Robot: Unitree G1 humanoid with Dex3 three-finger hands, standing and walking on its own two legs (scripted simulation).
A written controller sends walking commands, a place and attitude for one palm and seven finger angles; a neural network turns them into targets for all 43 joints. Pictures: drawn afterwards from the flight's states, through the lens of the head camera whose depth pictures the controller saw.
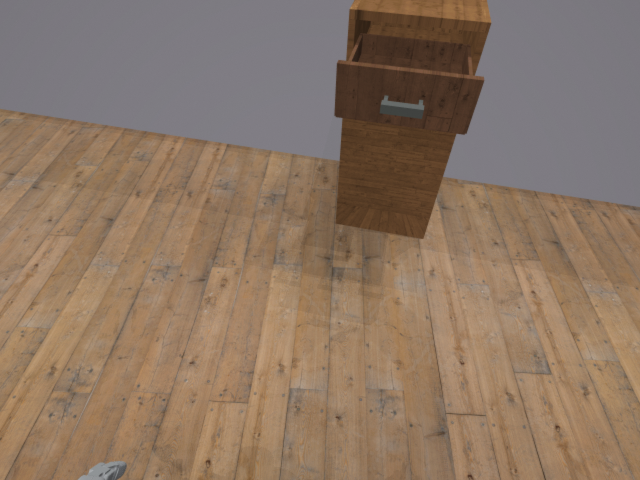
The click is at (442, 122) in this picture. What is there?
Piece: drawer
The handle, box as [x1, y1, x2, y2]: [380, 95, 423, 118]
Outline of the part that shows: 381,102 381,113 421,118 423,111 422,100 419,100 417,105 388,101 388,96 385,95 384,99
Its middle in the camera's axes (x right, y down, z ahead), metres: +0.20 -0.32 +0.94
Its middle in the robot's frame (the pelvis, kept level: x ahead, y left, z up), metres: +0.94 -0.15 +0.01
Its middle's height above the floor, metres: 0.78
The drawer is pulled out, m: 0.30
